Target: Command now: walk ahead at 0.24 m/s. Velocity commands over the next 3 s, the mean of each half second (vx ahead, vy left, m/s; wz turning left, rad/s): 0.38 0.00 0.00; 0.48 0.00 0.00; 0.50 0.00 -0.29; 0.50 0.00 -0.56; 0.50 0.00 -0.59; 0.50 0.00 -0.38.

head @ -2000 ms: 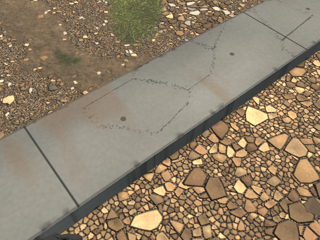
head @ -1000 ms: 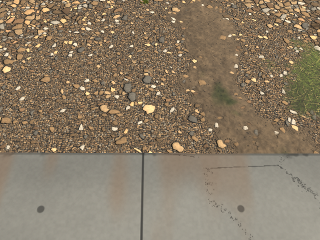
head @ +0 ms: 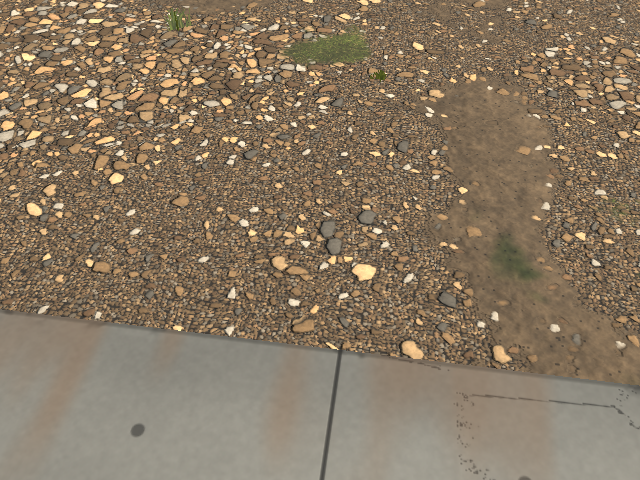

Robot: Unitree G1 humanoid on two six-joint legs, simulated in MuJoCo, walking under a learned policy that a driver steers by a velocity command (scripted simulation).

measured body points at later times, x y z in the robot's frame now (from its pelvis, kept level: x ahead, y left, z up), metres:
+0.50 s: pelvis +0.17 -0.05 -0.01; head +0.19 -0.06 +0.44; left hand +0.01 +0.15 -0.14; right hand +0.32 -0.24 -0.14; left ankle +0.24 +0.05 -0.50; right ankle +0.04 -0.11 -0.74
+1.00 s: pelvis +0.49 -0.01 +0.10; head +0.51 +0.01 +0.55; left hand +0.65 +0.21 -0.01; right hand +0.43 -0.24 -0.04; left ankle +0.43 +0.03 -0.64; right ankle +0.62 -0.16 -0.56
